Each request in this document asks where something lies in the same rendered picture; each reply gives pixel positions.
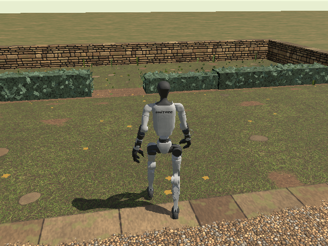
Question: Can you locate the robot right forearm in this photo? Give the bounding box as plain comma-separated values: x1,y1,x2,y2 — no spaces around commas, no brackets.
182,123,191,141

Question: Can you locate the robot left hand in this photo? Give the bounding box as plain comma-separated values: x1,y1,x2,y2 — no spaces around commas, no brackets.
132,148,144,163

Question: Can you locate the robot right hand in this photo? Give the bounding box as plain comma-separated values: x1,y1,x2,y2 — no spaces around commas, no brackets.
179,139,191,149

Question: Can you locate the robot left forearm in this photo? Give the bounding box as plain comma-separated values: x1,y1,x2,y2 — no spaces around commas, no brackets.
133,125,145,150

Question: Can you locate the left robot upper arm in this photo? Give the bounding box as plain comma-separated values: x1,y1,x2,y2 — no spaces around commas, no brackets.
140,104,153,133

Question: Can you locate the robot right shin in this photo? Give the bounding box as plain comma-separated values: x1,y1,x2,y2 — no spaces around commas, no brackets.
172,176,180,212

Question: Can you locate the humanoid robot torso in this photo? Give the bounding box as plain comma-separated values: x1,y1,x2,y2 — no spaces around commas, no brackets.
152,101,176,154

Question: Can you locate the right robot upper arm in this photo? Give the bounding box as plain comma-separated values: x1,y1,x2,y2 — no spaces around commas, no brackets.
175,103,188,130

